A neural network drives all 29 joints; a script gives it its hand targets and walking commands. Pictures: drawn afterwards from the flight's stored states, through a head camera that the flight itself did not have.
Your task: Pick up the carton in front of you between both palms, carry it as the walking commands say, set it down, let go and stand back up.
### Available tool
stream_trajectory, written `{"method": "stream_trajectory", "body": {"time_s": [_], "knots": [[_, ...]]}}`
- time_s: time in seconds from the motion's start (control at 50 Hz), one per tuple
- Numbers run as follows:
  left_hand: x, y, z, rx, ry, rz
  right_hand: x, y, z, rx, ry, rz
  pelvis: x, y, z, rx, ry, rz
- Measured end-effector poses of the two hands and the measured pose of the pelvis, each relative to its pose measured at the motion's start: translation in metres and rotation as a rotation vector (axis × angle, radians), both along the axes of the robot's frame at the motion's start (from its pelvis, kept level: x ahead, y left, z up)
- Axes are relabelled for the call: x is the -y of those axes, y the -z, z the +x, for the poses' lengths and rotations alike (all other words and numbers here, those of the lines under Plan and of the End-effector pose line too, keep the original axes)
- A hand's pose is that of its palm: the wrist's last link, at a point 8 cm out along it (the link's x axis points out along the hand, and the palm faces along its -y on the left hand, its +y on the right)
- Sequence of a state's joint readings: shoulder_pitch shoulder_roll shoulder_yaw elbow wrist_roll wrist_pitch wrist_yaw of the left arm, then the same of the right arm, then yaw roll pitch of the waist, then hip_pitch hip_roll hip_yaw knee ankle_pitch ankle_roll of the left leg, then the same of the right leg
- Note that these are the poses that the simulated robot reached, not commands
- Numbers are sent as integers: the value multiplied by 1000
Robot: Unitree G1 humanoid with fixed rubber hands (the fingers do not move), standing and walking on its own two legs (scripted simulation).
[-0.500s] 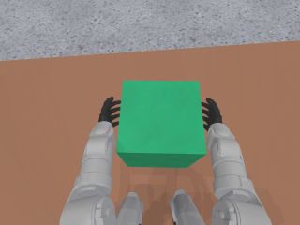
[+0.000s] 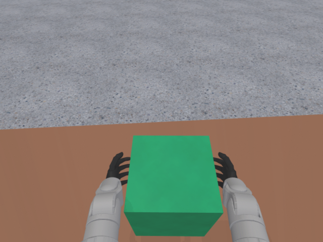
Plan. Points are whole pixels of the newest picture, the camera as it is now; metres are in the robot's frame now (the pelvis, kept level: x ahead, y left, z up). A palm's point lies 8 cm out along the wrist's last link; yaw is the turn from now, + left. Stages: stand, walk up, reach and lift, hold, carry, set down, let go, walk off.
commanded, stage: reach and lift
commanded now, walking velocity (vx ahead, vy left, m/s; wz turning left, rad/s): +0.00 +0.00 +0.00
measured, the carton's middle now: (170, 188) +0.31 +0.00 -0.07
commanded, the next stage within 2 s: hold in 1.10 s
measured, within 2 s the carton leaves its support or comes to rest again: neither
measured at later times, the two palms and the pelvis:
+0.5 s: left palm (110, 180) +0.29 +0.15 +0.04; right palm (233, 179) +0.29 -0.15 +0.04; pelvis -0.01 +0.00 +0.01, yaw +0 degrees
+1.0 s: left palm (108, 176) +0.29 +0.15 +0.05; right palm (233, 176) +0.29 -0.15 +0.05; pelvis +0.00 +0.00 +0.01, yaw +0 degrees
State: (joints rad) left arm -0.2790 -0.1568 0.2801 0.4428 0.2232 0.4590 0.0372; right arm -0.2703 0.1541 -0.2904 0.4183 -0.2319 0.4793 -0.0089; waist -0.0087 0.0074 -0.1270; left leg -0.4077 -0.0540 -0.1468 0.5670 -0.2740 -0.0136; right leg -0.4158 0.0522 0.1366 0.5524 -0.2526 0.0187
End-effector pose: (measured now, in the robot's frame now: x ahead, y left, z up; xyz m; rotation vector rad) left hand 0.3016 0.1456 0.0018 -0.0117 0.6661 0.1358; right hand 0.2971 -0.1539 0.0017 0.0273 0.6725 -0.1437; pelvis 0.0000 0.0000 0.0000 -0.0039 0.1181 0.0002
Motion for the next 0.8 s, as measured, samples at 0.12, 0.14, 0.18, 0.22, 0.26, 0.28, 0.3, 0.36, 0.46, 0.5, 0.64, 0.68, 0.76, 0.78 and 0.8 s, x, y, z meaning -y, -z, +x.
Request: {"method": "stream_trajectory", "body": {"time_s": [0.12,0.14,0.18,0.22,0.26,0.28,0.3,0.36,0.46,0.5,0.64,0.68,0.76,0.78,0.8], "knots": [[-2,-26,-9,4,12,23,-2,-25,-7,4,-26,-27,1,-9,2,101,-1,2],[-2,-28,-11,1,13,26,-2,-27,-8,1,-30,-29,1,-9,2,114,-2,2],[-3,-30,-13,-9,14,31,-3,-29,-10,-9,-36,-33,2,-10,0,135,-2,2],[-3,-30,-16,-22,15,33,-3,-29,-12,-21,-38,-33,2,-10,-3,149,-3,3],[-3,-29,-17,-30,15,33,-3,-29,-14,-29,-37,-31,2,-9,-6,159,-4,2],[-3,-29,-18,-31,14,32,-2,-28,-14,-30,-35,-30,2,-9,-7,162,-4,2],[-3,-28,-18,-30,14,31,-2,-28,-15,-30,-34,-28,2,-8,-9,164,-4,2],[-2,-29,-18,-24,13,28,-2,-29,-15,-23,-29,-27,2,-8,-12,168,-3,2],[-1,-33,-15,-13,10,23,-1,-33,-13,-13,-24,-24,2,-8,-13,171,-1,2],[-1,-34,-14,-11,10,23,-1,-34,-12,-11,-25,-25,3,-9,-12,172,0,2],[-3,-37,-12,-13,14,33,-2,-37,-8,-12,-35,-35,2,-11,-7,176,-2,2],[-3,-38,-11,-14,16,36,-2,-38,-8,-13,-37,-38,2,-12,-5,177,-3,2],[-3,-40,-10,-15,21,41,-2,-39,-7,-15,-39,-42,2,-13,-1,180,-3,2],[-3,-40,-10,-16,22,42,-2,-40,-7,-15,-39,-43,2,-13,0,181,-3,2],[-3,-40,-10,-16,23,43,-2,-40,-7,-15,-39,-44,1,-13,1,182,-3,2]]}}
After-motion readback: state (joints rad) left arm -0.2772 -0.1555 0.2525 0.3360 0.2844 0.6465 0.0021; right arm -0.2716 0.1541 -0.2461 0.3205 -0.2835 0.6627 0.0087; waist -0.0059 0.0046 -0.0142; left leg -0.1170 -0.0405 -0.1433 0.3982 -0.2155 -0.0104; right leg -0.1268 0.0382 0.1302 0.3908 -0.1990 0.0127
